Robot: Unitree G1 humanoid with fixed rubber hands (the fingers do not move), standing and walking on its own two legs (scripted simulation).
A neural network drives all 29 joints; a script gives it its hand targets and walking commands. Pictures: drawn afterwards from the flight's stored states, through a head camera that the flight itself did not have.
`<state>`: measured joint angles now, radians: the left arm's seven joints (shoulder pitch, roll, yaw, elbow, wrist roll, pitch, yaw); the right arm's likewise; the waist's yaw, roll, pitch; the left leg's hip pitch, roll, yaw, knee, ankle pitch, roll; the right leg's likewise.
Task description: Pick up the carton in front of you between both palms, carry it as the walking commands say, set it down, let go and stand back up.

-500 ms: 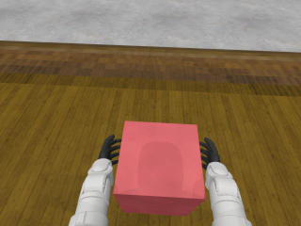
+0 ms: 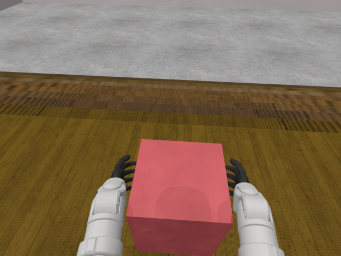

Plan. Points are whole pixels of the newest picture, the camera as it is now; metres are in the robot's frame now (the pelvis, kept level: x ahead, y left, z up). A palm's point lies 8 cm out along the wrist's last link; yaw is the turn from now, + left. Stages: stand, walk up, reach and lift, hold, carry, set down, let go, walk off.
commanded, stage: reach and lift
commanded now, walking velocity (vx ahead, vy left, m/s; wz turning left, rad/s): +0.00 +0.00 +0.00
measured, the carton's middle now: (177, 199) +0.30 +0.00 -0.05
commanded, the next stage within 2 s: hold in 0.70 s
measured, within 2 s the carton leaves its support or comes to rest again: neither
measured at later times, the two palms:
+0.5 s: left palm (117, 178) +0.31 +0.15 +0.04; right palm (240, 183) +0.31 -0.15 +0.04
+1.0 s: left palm (115, 177) +0.30 +0.15 +0.06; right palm (242, 181) +0.30 -0.15 +0.06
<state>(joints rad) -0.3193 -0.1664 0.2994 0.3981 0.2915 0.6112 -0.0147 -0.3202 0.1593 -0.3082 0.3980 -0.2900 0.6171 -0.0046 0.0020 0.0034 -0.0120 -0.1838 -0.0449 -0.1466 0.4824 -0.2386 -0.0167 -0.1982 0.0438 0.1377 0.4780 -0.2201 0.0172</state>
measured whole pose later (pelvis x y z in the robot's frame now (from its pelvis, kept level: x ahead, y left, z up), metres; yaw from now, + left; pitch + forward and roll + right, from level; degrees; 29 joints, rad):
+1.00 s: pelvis +0.01 +0.00 +0.01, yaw +0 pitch -7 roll +0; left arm -0.26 -0.15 0.22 0.24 0.27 0.76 -0.01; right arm -0.27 0.15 -0.23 0.24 -0.27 0.76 0.00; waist 0.00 0.00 0.00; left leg -0.04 -0.03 -0.14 0.36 -0.20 -0.01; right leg -0.05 0.03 0.13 0.36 -0.18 0.01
